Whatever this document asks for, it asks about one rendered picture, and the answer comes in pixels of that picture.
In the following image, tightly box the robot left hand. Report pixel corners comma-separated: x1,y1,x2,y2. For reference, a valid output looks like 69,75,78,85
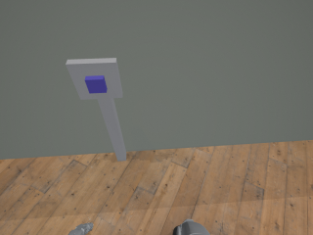
68,222,94,235

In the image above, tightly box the right robot thigh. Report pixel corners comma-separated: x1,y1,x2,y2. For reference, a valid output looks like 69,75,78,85
176,221,210,235

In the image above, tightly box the panel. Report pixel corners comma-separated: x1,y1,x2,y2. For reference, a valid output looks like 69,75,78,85
66,58,127,162

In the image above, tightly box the button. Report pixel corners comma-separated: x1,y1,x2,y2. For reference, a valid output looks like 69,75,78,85
84,75,108,94

